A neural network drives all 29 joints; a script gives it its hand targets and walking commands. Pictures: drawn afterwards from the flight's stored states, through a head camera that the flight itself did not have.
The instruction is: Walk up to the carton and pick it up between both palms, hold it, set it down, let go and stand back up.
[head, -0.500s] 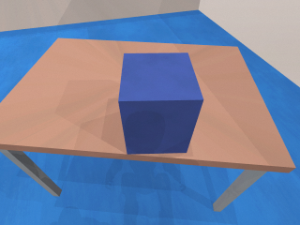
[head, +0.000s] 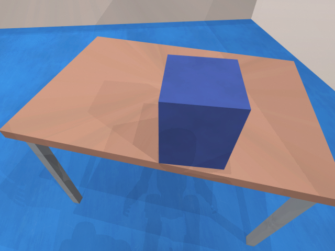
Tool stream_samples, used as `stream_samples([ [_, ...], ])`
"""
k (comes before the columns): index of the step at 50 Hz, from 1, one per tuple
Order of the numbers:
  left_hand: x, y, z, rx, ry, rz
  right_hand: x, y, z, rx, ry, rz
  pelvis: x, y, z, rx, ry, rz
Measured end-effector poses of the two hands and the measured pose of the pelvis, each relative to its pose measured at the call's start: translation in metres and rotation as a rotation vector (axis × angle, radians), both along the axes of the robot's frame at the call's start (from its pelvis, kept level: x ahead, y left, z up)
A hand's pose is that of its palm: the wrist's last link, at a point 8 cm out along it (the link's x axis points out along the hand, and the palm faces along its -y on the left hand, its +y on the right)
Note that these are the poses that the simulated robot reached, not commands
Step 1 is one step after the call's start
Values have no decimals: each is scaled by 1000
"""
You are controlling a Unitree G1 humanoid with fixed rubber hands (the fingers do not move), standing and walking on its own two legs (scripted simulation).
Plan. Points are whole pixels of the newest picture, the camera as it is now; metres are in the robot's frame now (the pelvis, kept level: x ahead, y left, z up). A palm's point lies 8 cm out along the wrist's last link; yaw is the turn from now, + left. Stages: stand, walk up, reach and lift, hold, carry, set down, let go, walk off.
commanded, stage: walk up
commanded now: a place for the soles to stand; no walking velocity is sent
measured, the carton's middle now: (196, 113) +0.49 -0.06 +0.05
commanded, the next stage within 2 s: reach and lift in 1.40 s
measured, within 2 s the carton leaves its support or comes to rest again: neither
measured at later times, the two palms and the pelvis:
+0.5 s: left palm out of the picture +0.00 +0.25 -0.13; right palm out of the picture +0.11 -0.26 -0.12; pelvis +0.01 -0.01 +0.00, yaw +4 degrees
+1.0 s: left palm out of the picture -0.03 +0.25 -0.13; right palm out of the picture +0.09 -0.26 -0.12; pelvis +0.00 -0.02 +0.00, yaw +6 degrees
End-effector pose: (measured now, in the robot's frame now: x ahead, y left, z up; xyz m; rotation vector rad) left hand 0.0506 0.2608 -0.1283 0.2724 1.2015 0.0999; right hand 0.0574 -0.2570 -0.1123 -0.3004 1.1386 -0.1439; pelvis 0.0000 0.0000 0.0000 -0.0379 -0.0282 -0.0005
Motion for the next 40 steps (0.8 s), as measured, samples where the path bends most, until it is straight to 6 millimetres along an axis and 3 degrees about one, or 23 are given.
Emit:
stream_samples([
  [12,-17,-2,2,2,37,36,-18,-9,2,-10,78,3,0,-7,3,9,34,34],
  [18,-40,-6,4,22,87,90,6,-9,-3,8,60,59,8,-13,3,11,26,67],
  [26,-51,-7,-2,29,111,124,52,0,-9,18,-32,112,9,-14,-4,22,11,73],
  [34,-49,-21,-6,8,90,125,42,-16,-9,-1,-2,92,7,-24,-5,12,7,79],
  [40,-56,-24,-3,2,93,151,38,-16,-7,-5,26,116,7,-25,-1,24,-5,102],
])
